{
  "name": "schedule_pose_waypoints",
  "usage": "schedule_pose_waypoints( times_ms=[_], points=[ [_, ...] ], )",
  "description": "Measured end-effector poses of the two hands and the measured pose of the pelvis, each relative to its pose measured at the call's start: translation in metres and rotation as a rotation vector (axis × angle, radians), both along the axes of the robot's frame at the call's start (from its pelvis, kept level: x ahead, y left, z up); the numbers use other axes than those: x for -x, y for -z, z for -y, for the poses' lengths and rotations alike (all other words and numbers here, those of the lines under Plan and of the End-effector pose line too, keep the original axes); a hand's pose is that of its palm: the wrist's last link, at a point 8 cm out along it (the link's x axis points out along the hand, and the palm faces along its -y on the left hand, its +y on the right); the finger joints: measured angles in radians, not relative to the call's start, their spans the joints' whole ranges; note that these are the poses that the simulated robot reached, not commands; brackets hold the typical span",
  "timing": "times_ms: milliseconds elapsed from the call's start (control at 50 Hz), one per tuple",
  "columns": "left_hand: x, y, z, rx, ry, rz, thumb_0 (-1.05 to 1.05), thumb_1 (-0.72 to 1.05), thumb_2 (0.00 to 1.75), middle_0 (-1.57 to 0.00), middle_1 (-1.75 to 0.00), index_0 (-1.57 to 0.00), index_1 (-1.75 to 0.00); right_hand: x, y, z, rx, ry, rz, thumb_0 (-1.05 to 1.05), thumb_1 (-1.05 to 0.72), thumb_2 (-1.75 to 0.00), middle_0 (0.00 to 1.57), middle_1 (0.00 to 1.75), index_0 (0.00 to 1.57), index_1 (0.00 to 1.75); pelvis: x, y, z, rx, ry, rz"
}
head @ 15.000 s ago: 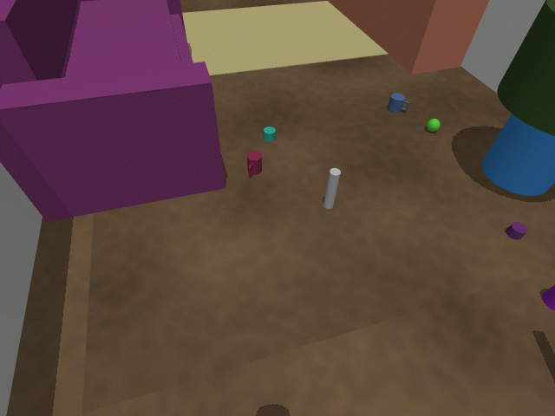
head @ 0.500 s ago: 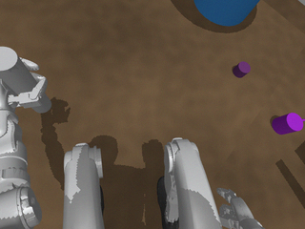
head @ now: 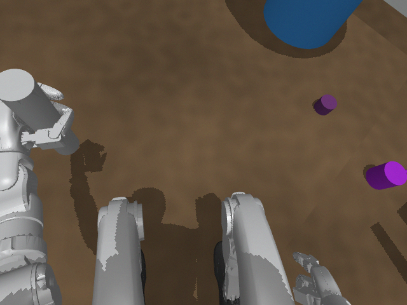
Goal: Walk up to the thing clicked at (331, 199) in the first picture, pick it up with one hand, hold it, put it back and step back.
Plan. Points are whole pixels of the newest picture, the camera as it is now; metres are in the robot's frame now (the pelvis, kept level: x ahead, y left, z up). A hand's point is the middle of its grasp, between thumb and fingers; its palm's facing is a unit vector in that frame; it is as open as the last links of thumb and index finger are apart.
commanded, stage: lift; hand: left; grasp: from the side
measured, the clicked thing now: (46, 121) +0.44 +0.26 -0.02
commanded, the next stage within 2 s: hold in 1.66 s
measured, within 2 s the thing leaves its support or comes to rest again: neither
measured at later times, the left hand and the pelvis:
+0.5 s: hand out of the picture +0.41 +0.23 +0.16, palm faces +0.17 -0.98 -0.06, open 6.4 cm; pelvis +0.03 +0.01 +0.14, yaw +2 degrees
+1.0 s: hand out of the picture +0.40 +0.22 +0.28, palm faces +0.18 -0.98 -0.04, open 6.4 cm; pelvis +0.06 +0.01 +0.25, yaw +4 degrees
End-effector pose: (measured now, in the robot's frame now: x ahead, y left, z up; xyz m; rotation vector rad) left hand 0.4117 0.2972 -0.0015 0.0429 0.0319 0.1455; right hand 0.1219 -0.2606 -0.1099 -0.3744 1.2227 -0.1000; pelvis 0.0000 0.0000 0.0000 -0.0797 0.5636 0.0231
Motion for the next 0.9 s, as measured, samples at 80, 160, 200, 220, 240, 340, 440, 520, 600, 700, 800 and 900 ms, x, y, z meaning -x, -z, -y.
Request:
schedule_pose_waypoints(
  times_ms=[80, 160, 200, 220, 240, 340, 440, 520, 600, 700, 800, 900],
  points=[
    [0.006, -0.02, 0.001, -0.004, 0.001, -0.004, -0.01, 0.05, 1.07, -0.91, -1.04, -0.95, -1.04, -0.008, -0.016, -0.003, -0.008, 0.007, 0.032, 0.0, -0.9, -0.9, 0.21, 0.3, 0.2, 0.3, -0.001, -0.016, 0.0, 0.0, -0.003, -0.001],
    [0.011, -0.044, 0.002, 0.001, -0.004, -0.002, -0.01, 0.05, 1.07, -0.91, -1.04, -0.95, -1.04, -0.018, -0.036, -0.007, -0.017, 0.011, 0.065, 0.0, -0.9, -0.89, 0.21, 0.3, 0.2, 0.3, -0.003, -0.035, -0.001, -0.001, -0.007, 0.003],
    [0.014, -0.056, 0.003, 0.0, -0.006, -0.005, -0.01, 0.05, 1.07, -0.92, -1.04, -0.95, -1.04, -0.024, -0.046, -0.009, -0.021, 0.012, 0.08, 0.0, -0.89, -0.89, 0.21, 0.3, 0.2, 0.3, -0.005, -0.045, -0.001, -0.002, -0.008, 0.006],
    [0.015, -0.062, 0.004, -0.001, -0.007, -0.006, -0.01, 0.05, 1.07, -0.92, -1.04, -0.95, -1.04, -0.026, -0.051, -0.01, -0.023, 0.013, 0.087, 0.0, -0.89, -0.89, 0.21, 0.3, 0.2, 0.3, -0.006, -0.051, -0.001, -0.002, -0.01, 0.008],
    [0.016, -0.069, 0.005, -0.003, -0.007, -0.007, -0.01, 0.05, 1.07, -0.91, -1.04, -0.95, -1.04, -0.029, -0.057, -0.01, -0.024, 0.014, 0.094, 0.0, -0.89, -0.89, 0.21, 0.3, 0.2, 0.3, -0.007, -0.056, -0.001, -0.002, -0.011, 0.01],
    [0.022, -0.103, 0.01, -0.004, -0.015, -0.019, -0.01, 0.05, 1.07, -0.91, -1.04, -0.95, -1.04, -0.043, -0.087, -0.015, -0.033, 0.025, 0.13, 0.0, -0.89, -0.89, 0.21, 0.29, 0.2, 0.3, -0.014, -0.086, -0.003, -0.002, -0.017, 0.026],
    [0.029, -0.141, 0.013, -0.007, -0.023, -0.029, -0.01, 0.05, 1.07, -0.91, -1.04, -0.95, -1.04, -0.057, -0.121, -0.021, -0.042, 0.033, 0.169, 0.0, -0.89, -0.89, 0.21, 0.3, 0.2, 0.3, -0.023, -0.118, -0.004, -0.005, -0.025, 0.05],
    [0.034, -0.173, 0.015, -0.007, -0.034, -0.033, -0.01, 0.05, 1.07, -0.91, -1.04, -0.95, -1.04, -0.069, -0.15, -0.025, -0.049, 0.031, 0.201, 0.0, -0.89, -0.89, 0.21, 0.3, 0.2, 0.3, -0.031, -0.145, -0.005, -0.008, -0.032, 0.077],
    [0.036, -0.203, 0.016, -0.005, -0.043, -0.03, -0.01, 0.05, 1.06, -0.91, -1.04, -0.95, -1.04, -0.079, -0.179, -0.028, -0.053, 0.022, 0.233, 0.0, -0.89, -0.89, 0.21, 0.3, 0.2, 0.3, -0.039, -0.17, -0.006, -0.012, -0.039, 0.113],
    [0.037, -0.232, 0.018, 0.0, -0.041, -0.036, -0.01, 0.05, 1.07, -0.91, -1.04, -0.95, -1.04, -0.086, -0.211, -0.03, -0.057, 0.013, 0.267, 0.0, -0.89, -0.89, 0.21, 0.3, 0.2, 0.3, -0.046, -0.197, -0.007, -0.017, -0.047, 0.158],
    [0.039, -0.253, 0.021, 0.011, -0.039, -0.041, -0.01, 0.05, 1.07, -0.91, -1.04, -0.95, -1.04, -0.087, -0.236, -0.03, -0.06, 0.007, 0.281, 0.0, -0.89, -0.89, 0.21, 0.3, 0.2, 0.3, -0.051, -0.219, -0.007, -0.024, -0.051, 0.199],
    [0.043, -0.27, 0.025, 0.013, -0.033, -0.041, -0.01, 0.05, 1.07, -0.91, -1.04, -0.95, -1.04, -0.083, -0.253, -0.031, -0.065, 0.005, 0.275, 0.0, -0.89, -0.89, 0.21, 0.3, 0.2, 0.3, -0.053, -0.237, -0.008, -0.032, -0.053, 0.233]
  ],
)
